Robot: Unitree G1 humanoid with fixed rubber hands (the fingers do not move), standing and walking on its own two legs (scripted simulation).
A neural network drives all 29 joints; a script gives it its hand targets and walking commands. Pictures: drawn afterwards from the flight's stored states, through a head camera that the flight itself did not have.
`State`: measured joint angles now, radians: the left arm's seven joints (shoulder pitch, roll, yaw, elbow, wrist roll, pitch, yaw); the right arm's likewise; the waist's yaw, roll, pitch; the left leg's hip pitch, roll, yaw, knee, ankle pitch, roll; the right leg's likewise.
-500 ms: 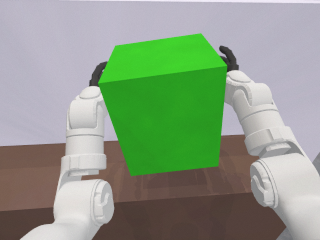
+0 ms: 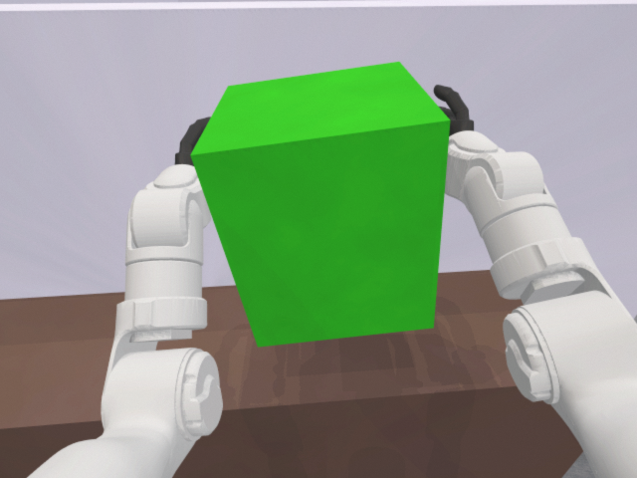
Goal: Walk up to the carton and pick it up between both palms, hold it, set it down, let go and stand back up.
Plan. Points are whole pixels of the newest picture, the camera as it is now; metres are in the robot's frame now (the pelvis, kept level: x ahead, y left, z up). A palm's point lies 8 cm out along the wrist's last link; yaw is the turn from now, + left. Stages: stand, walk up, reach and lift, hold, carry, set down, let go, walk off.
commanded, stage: hold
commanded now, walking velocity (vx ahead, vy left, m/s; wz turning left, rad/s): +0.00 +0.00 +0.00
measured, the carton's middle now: (328, 204) +0.37 +0.00 +0.24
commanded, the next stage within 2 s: none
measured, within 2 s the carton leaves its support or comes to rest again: neither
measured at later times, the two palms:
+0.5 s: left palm (188, 177) +0.36 +0.16 +0.28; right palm (457, 144) +0.37 -0.14 +0.31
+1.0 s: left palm (192, 168) +0.37 +0.16 +0.28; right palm (459, 142) +0.38 -0.14 +0.31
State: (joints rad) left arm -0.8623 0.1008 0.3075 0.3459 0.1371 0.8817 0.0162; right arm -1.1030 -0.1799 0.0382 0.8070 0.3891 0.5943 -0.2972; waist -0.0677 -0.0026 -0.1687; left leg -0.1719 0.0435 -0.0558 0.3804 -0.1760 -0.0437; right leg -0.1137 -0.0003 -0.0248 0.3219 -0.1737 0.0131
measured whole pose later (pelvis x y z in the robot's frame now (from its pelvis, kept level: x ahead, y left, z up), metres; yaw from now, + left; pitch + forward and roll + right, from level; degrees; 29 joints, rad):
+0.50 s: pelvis +0.00 +0.00 +0.00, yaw +0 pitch -3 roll -1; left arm -0.87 0.09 0.34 0.34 0.16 0.90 0.00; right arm -1.11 -0.18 0.03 0.79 0.39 0.63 -0.31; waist -0.07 0.00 -0.18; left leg -0.16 0.04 -0.06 0.38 -0.18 -0.04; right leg -0.10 0.00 -0.01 0.32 -0.17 0.01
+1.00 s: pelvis +0.00 +0.00 +0.00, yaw +0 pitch -1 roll -1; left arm -0.93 0.11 0.32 0.44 0.13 0.88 0.02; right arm -1.15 -0.20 0.05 0.87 0.40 0.63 -0.29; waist -0.06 0.01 -0.20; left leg -0.19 0.04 -0.07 0.39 -0.18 -0.04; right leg -0.13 0.01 0.00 0.32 -0.17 0.01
